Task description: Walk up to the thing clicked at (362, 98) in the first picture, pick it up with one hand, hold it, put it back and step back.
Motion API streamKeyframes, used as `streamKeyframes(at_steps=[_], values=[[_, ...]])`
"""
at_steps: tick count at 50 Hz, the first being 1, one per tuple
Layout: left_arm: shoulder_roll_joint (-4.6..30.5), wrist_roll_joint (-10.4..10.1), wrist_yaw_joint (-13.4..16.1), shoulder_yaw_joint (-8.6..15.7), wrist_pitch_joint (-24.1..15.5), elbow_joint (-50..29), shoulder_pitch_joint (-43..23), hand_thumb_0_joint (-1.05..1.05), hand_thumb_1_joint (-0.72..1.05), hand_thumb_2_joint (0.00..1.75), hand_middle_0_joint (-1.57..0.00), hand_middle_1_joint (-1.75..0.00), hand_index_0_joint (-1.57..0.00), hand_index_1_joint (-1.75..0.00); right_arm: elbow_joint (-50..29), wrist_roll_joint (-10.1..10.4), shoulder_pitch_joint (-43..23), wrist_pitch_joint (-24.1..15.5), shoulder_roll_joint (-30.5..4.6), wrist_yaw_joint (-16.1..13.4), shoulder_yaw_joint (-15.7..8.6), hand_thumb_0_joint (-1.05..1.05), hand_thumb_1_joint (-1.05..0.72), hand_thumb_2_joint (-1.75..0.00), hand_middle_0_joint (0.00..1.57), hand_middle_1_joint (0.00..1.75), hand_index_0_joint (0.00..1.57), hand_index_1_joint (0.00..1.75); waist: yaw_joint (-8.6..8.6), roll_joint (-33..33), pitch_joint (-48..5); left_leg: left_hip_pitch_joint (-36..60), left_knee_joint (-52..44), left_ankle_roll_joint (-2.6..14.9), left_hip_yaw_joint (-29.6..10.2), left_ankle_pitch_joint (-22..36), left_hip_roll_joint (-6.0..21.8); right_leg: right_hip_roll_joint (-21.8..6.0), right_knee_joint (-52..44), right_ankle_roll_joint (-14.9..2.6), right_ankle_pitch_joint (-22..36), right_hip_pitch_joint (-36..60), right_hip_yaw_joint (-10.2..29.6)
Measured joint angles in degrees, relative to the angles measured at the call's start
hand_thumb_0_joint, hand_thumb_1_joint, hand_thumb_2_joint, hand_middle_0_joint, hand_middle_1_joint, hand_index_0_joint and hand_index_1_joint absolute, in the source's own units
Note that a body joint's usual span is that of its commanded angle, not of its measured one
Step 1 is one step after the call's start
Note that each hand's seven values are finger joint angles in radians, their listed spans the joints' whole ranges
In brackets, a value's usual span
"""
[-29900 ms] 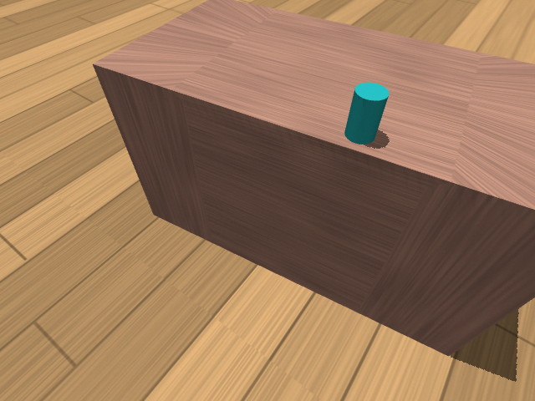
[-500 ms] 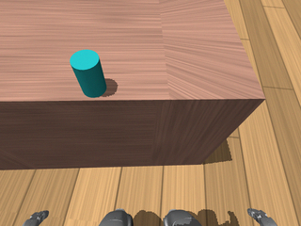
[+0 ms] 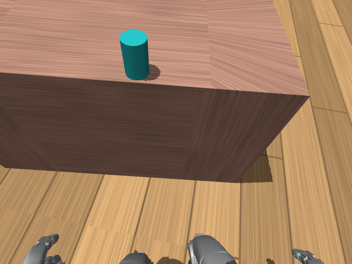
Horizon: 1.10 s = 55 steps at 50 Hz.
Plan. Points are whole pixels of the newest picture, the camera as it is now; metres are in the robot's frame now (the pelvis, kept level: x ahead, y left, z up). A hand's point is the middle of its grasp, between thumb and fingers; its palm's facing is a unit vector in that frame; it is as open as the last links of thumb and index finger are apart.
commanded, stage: step back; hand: left
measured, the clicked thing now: (135, 56) +0.64 +0.12 +0.05
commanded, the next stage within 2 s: none
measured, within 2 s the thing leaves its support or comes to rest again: neither
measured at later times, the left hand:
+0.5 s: hand out of the picture -0.08 +0.23 -0.13, palm faces -0.06 -0.90 -0.42, open 7.4 cm
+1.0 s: hand out of the picture -0.24 +0.20 -0.15, palm faces -0.07 -0.91 -0.40, open 7.4 cm
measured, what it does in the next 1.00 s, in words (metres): walks backwards: right foot, then left foot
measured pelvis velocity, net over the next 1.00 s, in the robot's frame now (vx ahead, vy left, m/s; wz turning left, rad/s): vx -0.33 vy -0.07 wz -0.07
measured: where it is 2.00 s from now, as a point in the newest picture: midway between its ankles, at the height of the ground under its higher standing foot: outside the picture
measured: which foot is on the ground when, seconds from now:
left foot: down 0.00-0.32, up 0.34-0.60, down 0.62-1.00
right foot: up 0.00-0.28, down 0.30-0.64, up 0.66-0.94, down 0.96-1.00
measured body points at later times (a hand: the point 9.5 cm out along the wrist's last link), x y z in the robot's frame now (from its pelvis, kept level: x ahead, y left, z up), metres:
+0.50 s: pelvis -0.16 -0.04 +0.01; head -0.11 -0.06 +0.45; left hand -0.07 +0.28 -0.10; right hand -0.07 -0.36 -0.12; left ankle -0.13 +0.10 -0.66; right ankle -0.15 -0.16 -0.72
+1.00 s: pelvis -0.33 -0.07 -0.01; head -0.28 -0.07 +0.43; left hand -0.24 +0.25 -0.13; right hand -0.21 -0.40 -0.12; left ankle -0.20 +0.08 -0.72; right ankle -0.38 -0.19 -0.73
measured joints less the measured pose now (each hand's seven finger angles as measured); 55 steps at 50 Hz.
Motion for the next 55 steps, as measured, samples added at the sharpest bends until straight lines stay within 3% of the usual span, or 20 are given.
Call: streamKeyframes(at_steps=[3,6,10,14,16,19,21,24,29,31,33,36,38,40,44,48,49,50,52,55], values=[[0.63,-0.37,-0.17,0.71,-0.13,0.71,1.8,0.0,0.91,0.9,-0.2,-0.3,-0.2,-0.3,-0.2,-0.02,0.01,0.17,0.87,-0.32,0.32,0.01,-0.9,-0.9,0.2,0.3,0.21,0.3,0.49,-0.42,-1.08,-0.49,-2.79,-0.18,0.32,2.78,1.42,2.69,9.94,0.27,0.25,-0.74,1.68],[0.98,-0.11,-0.49,1.23,-0.28,1.24,3.87,0.0,0.91,0.9,-0.2,-0.3,-0.2,-0.3,-1.28,-0.06,-0.75,0.16,0.96,-0.6,0.03,0.01,-0.9,-0.9,0.21,0.3,0.21,0.3,0.98,-0.36,-1.3,-1.56,-3.85,-0.19,1.05,4.72,2.7,2.23,10.58,1.81,0.3,1.89,1.76],[1.18,0.14,-0.87,1.2,-0.14,2.25,5.52,0.0,0.91,0.9,-0.2,-0.3,-0.2,-0.3,-3.34,-0.05,-2.27,-0.14,0.36,-0.73,-0.25,0.0,-0.9,-0.9,0.21,0.3,0.21,0.3,1.19,-0.01,-0.8,-4.07,-3.35,-0.59,2.14,6.66,4.05,-0.41,1.21,2.87,-0.29,7.31,0.54],[0.81,0.15,-1.43,0.85,-0.84,3.45,6.31,0.0,0.91,0.9,-0.2,-0.3,-0.2,-0.3,-4.4,-0.03,-3.57,0.65,-1.16,-0.54,-0.39,0.0,-0.9,-0.9,0.21,0.3,0.21,0.3,1.48,1.18,-0.97,-7.75,-1.02,-2.04,2.83,8.05,5.39,-3.39,-15.87,1.42,3.39,14.24,-3.5],[-0.78,0.75,-1.49,0.79,-1.38,4.5,6.22,0.0,0.91,0.9,-0.2,-0.3,-0.2,-0.3,-3.92,0.4,-4.08,1.36,-2.67,-0.66,-0.87,0.0,-0.9,-0.9,0.21,0.3,0.21,0.3,0.92,4.59,-0.63,-9.83,1.38,-1.95,0.36,7.46,6.54,-1.96,-20.07,0.99,5.63,15.8,-5.79],[-1.78,1.25,-1.92,0.01,-1.18,4.05,7.46,0.0,0.91,0.9,-0.2,-0.3,-0.2,-0.3,-2.12,1.11,-2.66,2.34,-2.49,-1.54,-1.5,0.0,-0.9,-0.9,0.2,0.3,0.21,0.3,1.88,3.91,-2.06,-13.39,13.32,-1.69,-4.04,-6.95,0.14,-3.67,-18.64,0.22,6.6,13.43,-5.25],[-2.36,1.35,-1.53,-0.35,-1.2,3.88,7.79,0.0,0.9,0.9,-0.21,-0.3,-0.2,-0.3,-1.48,1.54,-1.34,2.14,-2.66,-1.59,-1.33,0.0,-0.9,-0.9,0.2,0.3,0.21,0.3,1.99,3.43,-2.61,-14.42,21.2,-1.41,-5.27,-8.48,-3.41,-5.0,-19.99,0.32,8.35,12.87,-4.96],[-2.49,1.58,-0.95,-0.44,-1.31,2.86,7.07,0.0,0.9,0.9,-0.21,-0.3,-0.2,-0.3,-1.0,1.59,0.63,1.37,-2.63,-1.7,-0.91,0.0,-0.91,-0.9,0.2,0.3,0.21,0.3,1.49,3.24,-2.77,-12.83,24.8,-1.71,-4.68,-8.83,-4.98,-5.96,-21.08,0.36,10.45,11.49,-5.56],[-1.32,1.36,0.02,-0.51,-1.6,-0.39,3.48,0.0,0.9,0.9,-0.21,-0.3,-0.2,-0.3,-0.12,0.92,2.66,1.24,-1.54,-1.31,-0.47,0.01,-0.91,-0.9,0.2,0.3,0.21,0.3,0.63,2.63,-1.52,-4.14,11.52,-1.66,-0.96,-9.18,-2.32,-6.83,-19.34,0.5,12.11,8.01,-7.98],[-0.67,0.87,0.05,-0.73,-1.3,-1.38,1.71,0.0,0.9,0.9,-0.21,-0.3,-0.2,-0.3,0.13,0.71,3.15,0.81,-1.19,-1.03,-0.49,0.01,-0.91,-0.9,0.2,0.3,0.21,0.3,0.07,2.24,-1.14,0.41,1.38,-1.0,0.67,-3.4,-1.28,-7.39,-16.73,0.86,11.85,5.74,-9.01],[0.07,0.39,0.07,-0.53,-0.76,-1.4,-0.49,0.0,0.9,0.9,-0.21,-0.3,-0.2,-0.3,0.93,0.26,2.52,0.59,0.15,-0.92,-0.55,0.01,-0.91,-0.9,0.2,0.3,0.21,0.3,0.54,-0.45,0.43,0.74,-0.28,-0.12,2.02,-0.27,-2.73,-8.34,-13.53,0.74,10.48,3.82,-7.09],[-0.22,0.0,0.24,-0.35,0.14,-0.41,-1.39,0.0,0.9,0.9,-0.2,-0.3,-0.2,-0.3,0.93,0.11,1.92,0.47,0.66,-0.29,0.26,0.01,-0.9,-0.9,0.2,0.3,0.21,0.3,-0.16,0.09,0.36,-1.13,0.4,0.25,1.33,0.91,-1.17,-2.37,-0.6,-0.02,-0.55,0.72,-2.07],[-0.03,-0.32,0.13,-0.2,0.37,0.22,-1.08,0.0,0.91,0.9,-0.2,-0.3,-0.2,-0.3,0.81,-0.07,1.3,0.4,1.04,-0.53,0.55,0.01,-0.9,-0.9,0.21,0.3,0.21,0.3,-0.22,-0.11,-0.33,-1.76,-1.16,0.05,1.39,2.8,-0.16,0.51,7.57,-0.19,-1.21,-0.29,0.38],[-0.02,-0.31,-0.11,-0.01,0.18,0.65,-0.31,0.0,0.91,0.9,-0.2,-0.3,-0.2,-0.3,0.32,-0.21,0.4,0.43,0.93,-0.79,0.5,0.01,-0.9,-0.9,0.21,0.3,0.21,0.3,-0.05,0.11,-0.9,-2.75,-2.19,-0.01,1.58,4.46,1.02,1.32,10.96,0.46,-1.2,0.48,0.68],[0.08,0.04,-0.67,0.08,-0.19,1.6,1.69,0.0,0.91,0.9,-0.2,-0.3,-0.2,-0.3,-1.54,-0.5,-2.11,0.45,0.11,-1.01,0.03,0.01,-0.9,-0.9,0.21,0.3,0.21,0.3,0.56,0.83,-1.13,-5.34,-2.83,-0.49,2.41,7.17,3.36,-0.7,3.01,1.92,-1.53,6.28,-0.72],[0.28,0.14,-1.13,-0.07,-1.28,3.93,3.48,0.0,0.91,0.9,-0.2,-0.3,-0.2,-0.3,-2.81,-0.23,-4.14,0.95,-1.45,-0.66,-0.16,0.0,-0.9,-0.9,0.21,0.3,0.21,0.3,1.27,1.71,-1.88,-9.26,-0.64,-2.03,3.13,8.67,5.33,-3.8,-16.86,0.93,2.7,14.77,-4.1],[-0.43,0.38,-1.05,0.03,-1.7,5.07,3.54,0.0,0.91,0.9,-0.2,-0.3,-0.2,-0.3,-2.59,-0.11,-4.71,1.27,-2.25,-0.56,-0.4,0.0,-0.9,-0.9,0.21,0.3,0.21,0.3,1.1,3.56,-1.53,-10.23,0.67,-1.98,2.07,8.63,6.5,-2.7,-18.81,0.74,3.96,15.63,-5.24],[-1.17,0.86,-1.1,-0.02,-1.9,5.86,3.9,0.0,0.91,0.9,-0.2,-0.3,-0.2,-0.3,-2.16,0.04,-4.82,1.64,-2.74,-0.66,-0.78,0.0,-0.9,-0.9,0.2,0.3,0.21,0.3,0.57,5.09,-1.4,-11.18,2.41,-1.45,-0.19,5.33,6.26,-1.87,-18.7,0.51,4.41,15.6,-6.39],[-1.48,1.48,-1.33,-0.42,-1.95,6.34,5.77,0.0,0.91,0.9,-0.2,-0.3,-0.2,-0.3,-0.89,0.27,-3.69,2.48,-2.36,-1.1,-1.23,0.0,-0.9,-0.9,0.2,0.3,0.21,0.3,1.74,4.0,-3.02,-13.32,9.87,-1.67,-3.74,-4.85,1.81,-3.03,-17.41,-0.25,4.65,13.87,-5.73],[-2.07,1.6,-0.96,-0.74,-2.3,7.27,7.69,0.0,0.9,0.9,-0.21,-0.3,-0.2,-0.3,0.49,0.81,-1.65,2.23,-2.66,-1.16,-1.12,0.0,-0.91,-0.9,0.2,0.3,0.21,0.3,2.35,3.19,-4.21,-14.62,21.05,-1.63,-6.11,-6.95,-3.06,-4.89,-19.22,-0.22,6.87,13.35,-5.29]])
